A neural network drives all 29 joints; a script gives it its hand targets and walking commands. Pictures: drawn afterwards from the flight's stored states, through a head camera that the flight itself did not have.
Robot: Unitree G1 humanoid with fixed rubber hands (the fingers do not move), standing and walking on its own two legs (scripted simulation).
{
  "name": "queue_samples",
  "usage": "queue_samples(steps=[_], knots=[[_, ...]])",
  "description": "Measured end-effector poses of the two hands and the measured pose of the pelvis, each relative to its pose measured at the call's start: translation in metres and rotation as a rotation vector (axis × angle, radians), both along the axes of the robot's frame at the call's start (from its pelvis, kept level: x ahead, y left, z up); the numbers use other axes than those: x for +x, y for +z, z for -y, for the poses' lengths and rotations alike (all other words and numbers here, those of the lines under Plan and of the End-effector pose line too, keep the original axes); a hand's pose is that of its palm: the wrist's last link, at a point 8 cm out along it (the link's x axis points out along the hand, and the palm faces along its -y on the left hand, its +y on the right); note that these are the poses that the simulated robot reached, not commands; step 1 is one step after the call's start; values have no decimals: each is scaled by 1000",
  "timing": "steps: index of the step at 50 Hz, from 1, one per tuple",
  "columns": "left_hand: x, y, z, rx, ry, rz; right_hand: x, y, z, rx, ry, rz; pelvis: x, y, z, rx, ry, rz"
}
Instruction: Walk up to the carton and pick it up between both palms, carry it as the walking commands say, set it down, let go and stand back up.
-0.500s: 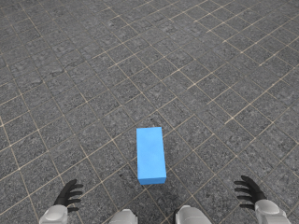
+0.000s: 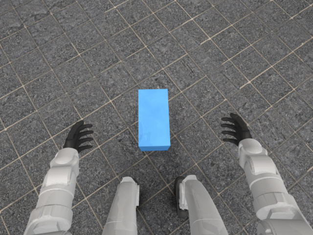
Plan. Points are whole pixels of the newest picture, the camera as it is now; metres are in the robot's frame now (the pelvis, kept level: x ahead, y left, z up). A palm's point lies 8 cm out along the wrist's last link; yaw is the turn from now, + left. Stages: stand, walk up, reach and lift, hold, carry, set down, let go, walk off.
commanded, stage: reach and lift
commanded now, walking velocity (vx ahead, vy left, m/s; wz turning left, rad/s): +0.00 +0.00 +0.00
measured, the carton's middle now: (153, 122) +0.50 +0.02 -0.59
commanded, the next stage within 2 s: none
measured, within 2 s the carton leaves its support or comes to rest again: neither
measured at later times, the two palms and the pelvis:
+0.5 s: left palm (103, 105) +0.45 +0.18 -0.15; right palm (213, 99) +0.46 -0.17 -0.16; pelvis +0.00 +0.01 -0.03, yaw -1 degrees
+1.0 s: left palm (109, 111) +0.46 +0.18 -0.25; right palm (199, 105) +0.48 -0.14 -0.25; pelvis -0.02 +0.02 -0.11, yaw -1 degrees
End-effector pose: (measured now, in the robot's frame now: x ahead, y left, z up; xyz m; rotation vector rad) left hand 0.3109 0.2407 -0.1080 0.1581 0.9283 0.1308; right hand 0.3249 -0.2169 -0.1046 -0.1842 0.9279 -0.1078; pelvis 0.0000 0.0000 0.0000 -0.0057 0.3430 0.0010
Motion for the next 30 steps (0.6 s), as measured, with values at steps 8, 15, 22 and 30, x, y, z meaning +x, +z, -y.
queue_samples(steps=[8,15,22,30], knots=[[46,-13,7,-13,10,73,41,-20,-16,44,-1,44,-17,-13,-9,-1,-1,-76],[93,-22,28,-38,32,156,87,-35,-34,102,-5,131,-16,-26,-15,11,-18,-164],[126,-40,55,-76,40,209,123,-51,-46,120,-7,189,-6,-32,-15,20,-27,-260],[154,-53,61,-72,46,274,161,-54,-57,114,-7,289,2,-37,-12,26,-30,-359]])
